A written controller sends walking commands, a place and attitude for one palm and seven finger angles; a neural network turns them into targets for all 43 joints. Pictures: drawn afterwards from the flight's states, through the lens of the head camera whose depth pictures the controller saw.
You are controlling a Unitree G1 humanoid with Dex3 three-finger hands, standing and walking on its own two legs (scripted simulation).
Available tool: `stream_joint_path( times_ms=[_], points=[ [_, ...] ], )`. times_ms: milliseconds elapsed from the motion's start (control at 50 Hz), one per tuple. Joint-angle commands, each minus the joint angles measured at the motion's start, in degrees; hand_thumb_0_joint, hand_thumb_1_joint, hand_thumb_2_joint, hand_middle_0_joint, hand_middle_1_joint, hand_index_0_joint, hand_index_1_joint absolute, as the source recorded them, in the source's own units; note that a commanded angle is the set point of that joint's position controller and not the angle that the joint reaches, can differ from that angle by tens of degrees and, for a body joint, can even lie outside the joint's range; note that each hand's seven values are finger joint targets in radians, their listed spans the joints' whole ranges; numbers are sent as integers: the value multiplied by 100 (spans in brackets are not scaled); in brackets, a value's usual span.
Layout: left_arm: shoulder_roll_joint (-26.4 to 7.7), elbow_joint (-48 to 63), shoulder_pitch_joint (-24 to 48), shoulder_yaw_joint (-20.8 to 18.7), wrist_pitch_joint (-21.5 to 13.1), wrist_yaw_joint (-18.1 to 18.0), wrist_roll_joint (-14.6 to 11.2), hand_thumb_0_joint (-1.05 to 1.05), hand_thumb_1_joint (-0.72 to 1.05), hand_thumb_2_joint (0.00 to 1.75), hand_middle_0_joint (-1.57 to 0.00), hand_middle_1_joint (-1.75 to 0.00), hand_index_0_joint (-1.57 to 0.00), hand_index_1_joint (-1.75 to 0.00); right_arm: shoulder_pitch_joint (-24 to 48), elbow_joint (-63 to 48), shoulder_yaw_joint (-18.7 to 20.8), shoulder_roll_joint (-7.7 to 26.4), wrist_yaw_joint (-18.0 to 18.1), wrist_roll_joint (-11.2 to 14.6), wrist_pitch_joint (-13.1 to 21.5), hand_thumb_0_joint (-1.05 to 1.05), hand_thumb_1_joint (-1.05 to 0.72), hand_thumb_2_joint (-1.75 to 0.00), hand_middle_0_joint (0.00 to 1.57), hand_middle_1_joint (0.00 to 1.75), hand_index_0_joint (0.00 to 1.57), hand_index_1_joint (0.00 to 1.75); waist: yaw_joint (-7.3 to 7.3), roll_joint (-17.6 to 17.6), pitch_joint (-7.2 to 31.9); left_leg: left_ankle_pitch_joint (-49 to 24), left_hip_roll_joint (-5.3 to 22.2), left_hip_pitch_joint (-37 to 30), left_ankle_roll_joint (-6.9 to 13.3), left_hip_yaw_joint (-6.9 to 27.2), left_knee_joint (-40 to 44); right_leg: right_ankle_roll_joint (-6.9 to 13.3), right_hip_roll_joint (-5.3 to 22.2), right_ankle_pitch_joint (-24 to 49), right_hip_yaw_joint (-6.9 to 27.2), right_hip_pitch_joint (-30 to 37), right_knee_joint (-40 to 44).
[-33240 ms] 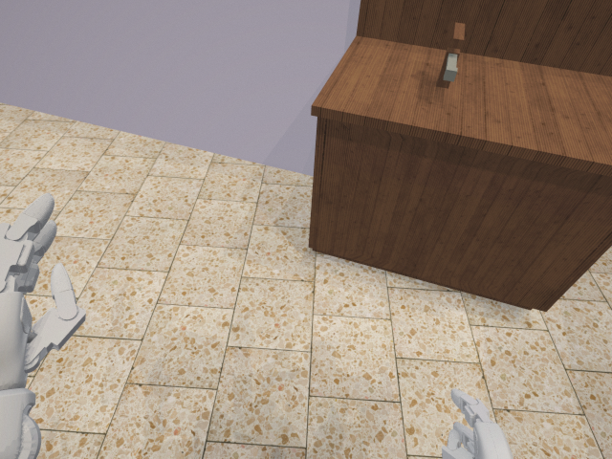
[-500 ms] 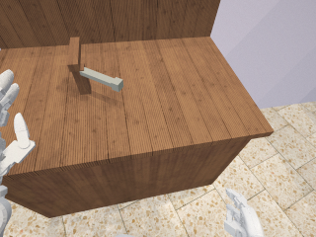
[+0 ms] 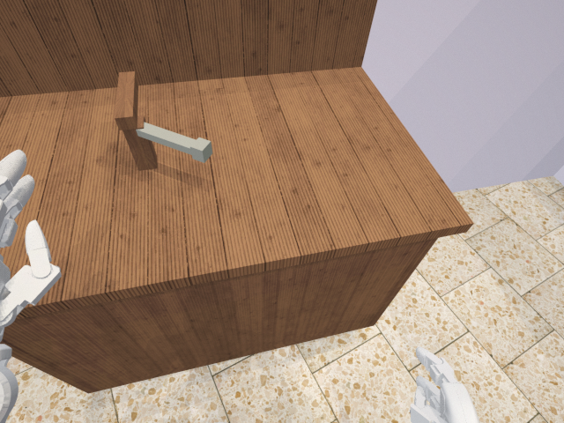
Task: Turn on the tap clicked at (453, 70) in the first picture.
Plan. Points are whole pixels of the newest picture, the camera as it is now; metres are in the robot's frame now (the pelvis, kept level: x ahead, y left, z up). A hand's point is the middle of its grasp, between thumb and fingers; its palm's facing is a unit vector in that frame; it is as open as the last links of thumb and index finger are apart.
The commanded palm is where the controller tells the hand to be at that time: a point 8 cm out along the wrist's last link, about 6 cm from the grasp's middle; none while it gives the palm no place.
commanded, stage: look again from close up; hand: left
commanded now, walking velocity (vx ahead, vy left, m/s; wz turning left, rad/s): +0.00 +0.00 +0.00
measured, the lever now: (201, 150) +0.52 +0.19 +0.06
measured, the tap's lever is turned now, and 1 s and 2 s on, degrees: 53 53 53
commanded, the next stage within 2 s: shuffle to correct the standing spot in 0.26 s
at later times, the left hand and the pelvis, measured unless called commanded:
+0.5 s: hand (74, 254) +0.24 +0.24 +0.16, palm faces +0.35 -0.87 -0.35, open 7.4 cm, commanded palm +0.19 +0.28 +0.18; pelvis +0.02 +0.00 +0.00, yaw -2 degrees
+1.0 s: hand (135, 215) +0.30 +0.20 +0.16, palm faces +0.26 -0.87 -0.43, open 7.4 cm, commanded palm +0.24 +0.25 +0.18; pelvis +0.07 -0.02 +0.00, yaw -2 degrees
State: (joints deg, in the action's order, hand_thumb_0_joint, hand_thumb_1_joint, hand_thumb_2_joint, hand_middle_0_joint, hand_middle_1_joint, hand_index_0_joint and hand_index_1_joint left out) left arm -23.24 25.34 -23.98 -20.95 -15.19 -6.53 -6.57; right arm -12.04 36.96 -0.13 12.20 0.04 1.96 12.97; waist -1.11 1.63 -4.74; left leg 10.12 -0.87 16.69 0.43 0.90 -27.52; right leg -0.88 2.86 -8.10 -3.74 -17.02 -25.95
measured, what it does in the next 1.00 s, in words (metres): shifts its weight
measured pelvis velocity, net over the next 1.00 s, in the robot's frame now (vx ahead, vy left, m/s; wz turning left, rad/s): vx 0.07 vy -0.02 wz -0.04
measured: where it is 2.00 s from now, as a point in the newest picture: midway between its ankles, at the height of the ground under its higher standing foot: outside the picture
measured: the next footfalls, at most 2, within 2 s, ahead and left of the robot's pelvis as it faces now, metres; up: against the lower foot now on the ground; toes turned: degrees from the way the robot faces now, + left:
none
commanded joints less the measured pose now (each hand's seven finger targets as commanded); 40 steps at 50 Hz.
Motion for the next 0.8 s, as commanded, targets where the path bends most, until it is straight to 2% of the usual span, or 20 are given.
stream_joint_path(
  times_ms=[0,40,60,120,140,200,240,260,320,340,360,440,500,540,560,580,620,640,660,780],
  points=[
    [-853,1074,190,-557,-271,-57,0,0,90,90,-20,-30,-20,-30,517,-956,323,723,46,29,320,0,-90,-90,20,30,20,30,-28,-169,830,751,437,-194,33,570,649,169,468,-805,634,305,667],
    [-991,1198,214,-661,-248,-76,21,0,90,90,-20,-30,-20,-30,576,-995,337,757,68,38,316,0,-90,-90,20,30,20,30,-27,-272,883,637,448,-309,35,578,657,170,456,-736,654,316,665],
    [-856,1188,192,-557,-245,-67,32,0,90,90,-20,-30,-20,-30,545,-992,310,727,75,12,296,0,-90,-90,20,30,20,30,-28,-247,882,680,469,-253,40,573,698,158,446,-737,620,379,653],
    [-858,1372,242,-548,-222,-78,74,0,90,90,-20,-30,-20,-30,577,-1069,313,738,87,14,280,0,-90,-90,20,30,20,30,-27,-385,878,672,490,-275,53,574,693,172,431,-655,658,407,644],
    [-1001,1385,262,-678,-193,-103,81,0,90,90,-20,-30,-20,-30,610,-1069,310,765,105,25,269,0,-90,-90,20,30,20,30,-23,-488,884,595,503,-309,39,612,739,168,419,-589,624,424,611],
    [-817,1323,235,-554,-147,-98,93,0,90,90,-20,-30,-20,-30,580,-1104,297,730,123,8,228,0,-90,-90,20,30,20,30,-24,-327,885,592,510,-313,44,545,715,164,417,-509,662,478,656],
    [-934,1381,267,-661,-108,-120,118,0,90,90,-20,-30,-20,-30,631,-1115,298,757,143,17,206,0,-90,-90,20,30,20,30,-21,-427,923,465,525,-422,37,550,721,174,409,-413,669,493,654],
    [-756,1363,257,-515,-108,-99,125,0,90,90,-20,-30,-20,-30,594,-1109,271,725,150,-13,180,0,-90,-90,20,30,20,30,-19,-397,937,466,542,-405,44,524,740,168,400,-355,634,546,646],
    [-688,1350,288,-468,-43,-93,151,0,90,90,-20,-30,-20,-30,587,-1154,272,744,159,-9,143,0,-90,-90,20,30,20,30,-11,-366,925,356,552,-435,38,475,713,169,398,-205,674,591,661],
    [-820,1293,220,-601,-3,-111,165,0,90,90,-20,-30,-20,-30,650,-1140,272,741,175,0,130,0,-90,-90,20,30,20,30,-23,-365,980,215,557,-530,35,484,725,166,387,-84,673,620,647],
    [-594,1285,268,-399,-2,-72,171,0,90,90,-20,-30,-20,-30,601,-1142,248,734,164,-26,91,0,-90,-90,20,30,20,30,-5,-308,1000,255,592,-516,31,450,748,173,354,-96,637,641,612],
    [-734,1316,422,-497,90,-69,229,0,90,90,-20,-30,-20,-30,705,-1213,231,722,201,-22,-16,0,-90,-90,20,30,20,30,10,-500,880,1012,713,-461,115,472,870,243,233,-703,662,424,500],
    [-591,1340,552,-367,148,-59,279,0,90,90,-20,-30,-20,-30,674,-1260,206,681,227,-36,-84,0,-90,-90,20,30,20,30,30,-585,767,1425,781,-322,200,493,943,283,126,-888,582,365,372],
    [-755,1407,571,-499,195,-82,302,0,90,90,-20,-30,-20,-30,756,-1270,177,668,244,-24,-110,0,-90,-90,20,30,20,30,25,-712,767,1271,817,-422,222,533,953,304,91,-757,538,319,241],
    [-565,1419,597,-335,186,-56,311,0,90,90,-20,-30,-20,-30,711,-1258,154,646,247,-58,-132,0,-90,-90,20,30,20,30,29,-743,769,1170,824,-383,248,484,916,314,59,-612,468,362,185],
    [-607,1417,622,-361,198,-52,316,0,90,90,-20,-30,-20,-30,692,-1275,165,652,248,-49,-138,0,-90,-90,20,30,20,30,38,-778,755,1014,820,-370,247,477,871,329,48,-484,469,392,145],
    [-633,1420,522,-419,231,-51,309,0,90,90,-20,-30,-20,-30,670,-1274,166,642,251,-48,-165,0,-90,-90,20,30,20,30,35,-749,882,492,802,-495,244,368,665,361,68,-118,495,491,86],
    [-807,1426,424,-570,267,-63,304,0,90,90,-20,-30,-20,-30,748,-1290,154,640,259,-30,-173,0,-90,-90,20,30,20,30,30,-654,937,193,789,-607,225,362,592,358,87,38,480,505,43],
    [-607,1414,407,-413,258,-24,291,0,90,90,-20,-30,-20,-30,701,-1269,133,634,255,-68,-201,0,-90,-90,20,30,20,30,41,-566,942,-74,775,-577,233,304,491,372,75,254,443,544,29],
    [-708,1413,43,-568,357,16,219,0,90,90,-20,-30,-20,-30,666,-1301,178,662,264,-18,-342,0,-90,-90,20,30,20,30,110,-427,1097,-913,703,-646,177,90,23,452,183,1050,587,802,-14]
  ],
)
